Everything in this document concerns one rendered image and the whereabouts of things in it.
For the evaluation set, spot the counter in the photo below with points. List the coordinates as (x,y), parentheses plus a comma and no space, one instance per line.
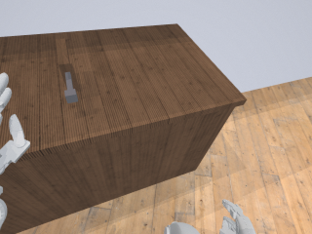
(150,105)

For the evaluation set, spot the left robot hand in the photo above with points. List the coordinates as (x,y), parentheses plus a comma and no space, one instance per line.
(15,148)

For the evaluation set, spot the right robot hand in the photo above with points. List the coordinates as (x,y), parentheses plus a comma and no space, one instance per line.
(241,225)

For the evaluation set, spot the robot right thigh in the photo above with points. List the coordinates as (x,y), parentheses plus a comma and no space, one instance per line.
(180,228)

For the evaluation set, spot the tap lever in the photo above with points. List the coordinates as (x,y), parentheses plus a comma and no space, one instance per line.
(70,94)

